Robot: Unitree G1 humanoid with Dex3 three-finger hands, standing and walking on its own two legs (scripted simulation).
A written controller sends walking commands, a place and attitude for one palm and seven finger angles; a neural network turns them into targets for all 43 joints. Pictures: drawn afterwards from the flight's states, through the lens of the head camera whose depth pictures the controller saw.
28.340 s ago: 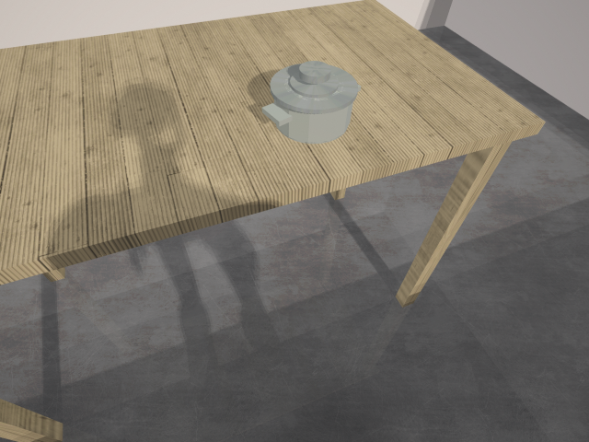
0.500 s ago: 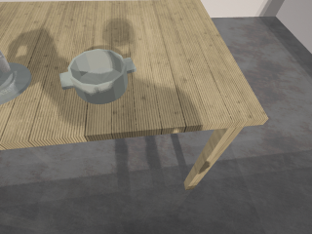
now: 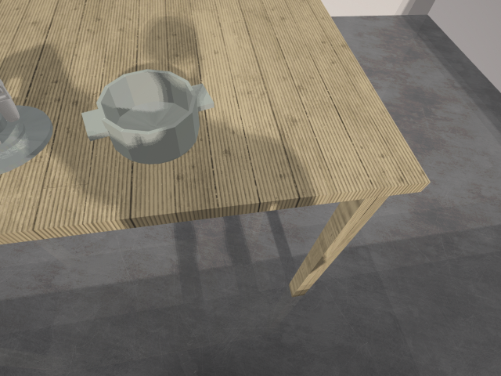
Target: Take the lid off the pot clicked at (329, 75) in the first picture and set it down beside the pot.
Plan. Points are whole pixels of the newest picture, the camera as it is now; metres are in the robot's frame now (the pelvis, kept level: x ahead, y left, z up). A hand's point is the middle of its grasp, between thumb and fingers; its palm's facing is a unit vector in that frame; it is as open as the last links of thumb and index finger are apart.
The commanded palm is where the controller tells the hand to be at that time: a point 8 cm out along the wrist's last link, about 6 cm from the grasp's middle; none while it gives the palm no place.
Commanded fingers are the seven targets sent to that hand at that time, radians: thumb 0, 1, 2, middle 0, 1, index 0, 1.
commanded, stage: lower the lid onto the table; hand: left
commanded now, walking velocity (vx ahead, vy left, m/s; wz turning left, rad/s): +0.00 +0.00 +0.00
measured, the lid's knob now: out of the picture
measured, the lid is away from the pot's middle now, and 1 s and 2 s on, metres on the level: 0.23 0.24 0.24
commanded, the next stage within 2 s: open the fingers wide in 0.16 s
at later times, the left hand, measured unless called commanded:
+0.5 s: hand out of the picture +0.44 +0.35 +0.13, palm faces -0.40 -0.15 -0.91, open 8.0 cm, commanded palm +0.47 +0.35 +0.20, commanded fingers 0.00 0.36 0.92 -0.59 -1.02 -0.67 -1.01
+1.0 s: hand out of the picture +0.44 +0.35 +0.14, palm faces -0.39 -0.13 -0.91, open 9.2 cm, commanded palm +0.47 +0.35 +0.20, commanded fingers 0.00 -0.05 0.81 -0.43 -0.75 -0.43 -0.75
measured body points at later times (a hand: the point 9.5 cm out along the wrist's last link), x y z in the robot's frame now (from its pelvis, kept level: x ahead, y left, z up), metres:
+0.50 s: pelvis -0.01 +0.00 -0.01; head +0.07 +0.02 +0.44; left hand +0.46 +0.35 +0.18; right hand +0.01 -0.28 -0.12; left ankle +0.01 +0.07 -0.73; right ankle -0.04 -0.15 -0.73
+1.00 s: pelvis -0.01 +0.00 -0.01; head +0.07 +0.02 +0.44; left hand +0.46 +0.35 +0.19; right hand +0.02 -0.28 -0.12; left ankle +0.01 +0.07 -0.73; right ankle -0.04 -0.15 -0.73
